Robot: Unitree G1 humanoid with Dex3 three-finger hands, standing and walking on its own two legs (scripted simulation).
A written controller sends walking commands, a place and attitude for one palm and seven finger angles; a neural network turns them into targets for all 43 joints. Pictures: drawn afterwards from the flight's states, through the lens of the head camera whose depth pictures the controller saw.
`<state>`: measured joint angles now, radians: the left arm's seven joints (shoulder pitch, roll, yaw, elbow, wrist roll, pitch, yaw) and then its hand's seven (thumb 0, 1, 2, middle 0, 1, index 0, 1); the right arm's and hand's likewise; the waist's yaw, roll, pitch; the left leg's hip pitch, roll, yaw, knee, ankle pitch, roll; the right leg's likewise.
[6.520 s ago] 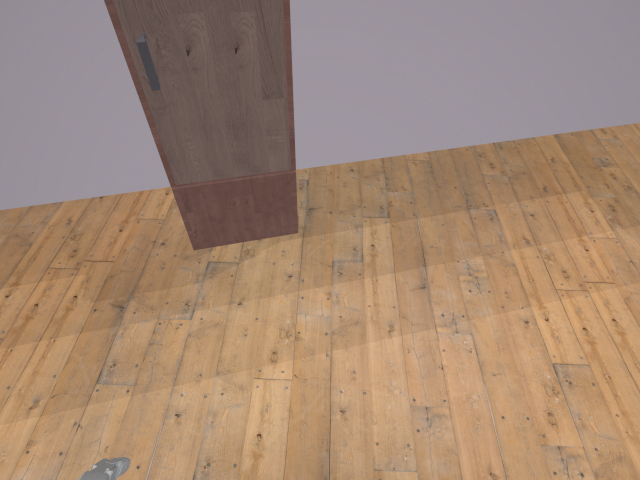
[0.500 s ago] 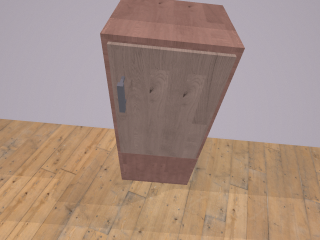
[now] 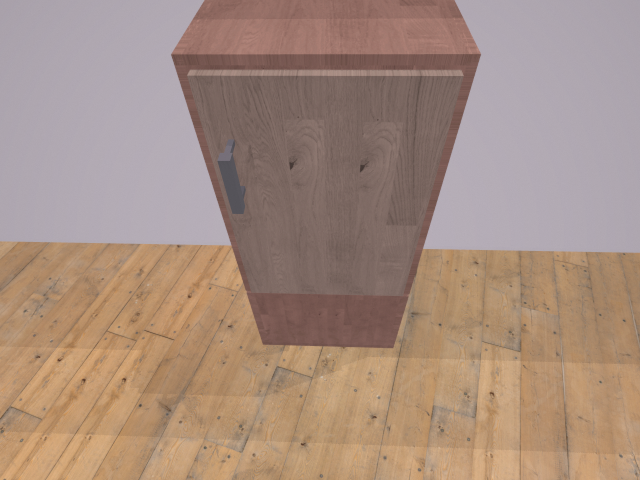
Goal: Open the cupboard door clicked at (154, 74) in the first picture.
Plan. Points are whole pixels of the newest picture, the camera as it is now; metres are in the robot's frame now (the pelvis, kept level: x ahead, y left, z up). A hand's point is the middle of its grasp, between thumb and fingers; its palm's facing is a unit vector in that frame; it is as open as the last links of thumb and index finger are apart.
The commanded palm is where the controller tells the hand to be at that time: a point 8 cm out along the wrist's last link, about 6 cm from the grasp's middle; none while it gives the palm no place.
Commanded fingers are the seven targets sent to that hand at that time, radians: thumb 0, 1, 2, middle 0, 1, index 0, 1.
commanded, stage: come to a stop and stand still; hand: left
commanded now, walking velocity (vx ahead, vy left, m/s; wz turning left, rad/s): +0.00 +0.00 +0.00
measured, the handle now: (234, 177) +0.57 +0.19 +0.03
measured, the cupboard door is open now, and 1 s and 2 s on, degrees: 0 0 0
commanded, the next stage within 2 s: look again from close up in 1.12 s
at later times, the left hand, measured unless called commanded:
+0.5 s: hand out of the picture -0.04 +0.17 -0.17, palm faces +0.04 -0.98 -0.20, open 7.3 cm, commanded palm none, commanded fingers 0.00 0.90 0.90 -0.20 -0.30 -0.20 -0.30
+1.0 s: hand out of the picture -0.04 +0.21 -0.17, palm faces +0.05 -0.98 -0.19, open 7.4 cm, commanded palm none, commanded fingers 0.00 0.90 0.90 -0.20 -0.30 -0.20 -0.30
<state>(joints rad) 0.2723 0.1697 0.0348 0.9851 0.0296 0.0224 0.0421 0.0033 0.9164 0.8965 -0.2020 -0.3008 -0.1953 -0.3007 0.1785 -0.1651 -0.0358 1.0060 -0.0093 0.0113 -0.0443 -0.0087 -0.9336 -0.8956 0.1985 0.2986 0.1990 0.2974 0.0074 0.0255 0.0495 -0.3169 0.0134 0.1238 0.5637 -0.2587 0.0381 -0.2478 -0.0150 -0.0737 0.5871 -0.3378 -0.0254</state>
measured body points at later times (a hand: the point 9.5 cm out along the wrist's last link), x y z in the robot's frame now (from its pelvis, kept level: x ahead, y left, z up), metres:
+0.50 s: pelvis -0.03 +0.00 +0.00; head -0.03 -0.01 +0.45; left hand -0.04 +0.22 -0.15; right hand -0.03 -0.22 -0.16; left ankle +0.01 +0.11 -0.73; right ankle -0.02 -0.10 -0.73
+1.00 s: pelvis -0.05 +0.03 +0.01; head -0.06 +0.04 +0.46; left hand -0.04 +0.26 -0.15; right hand -0.02 -0.19 -0.14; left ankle +0.01 +0.11 -0.73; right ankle -0.02 -0.10 -0.73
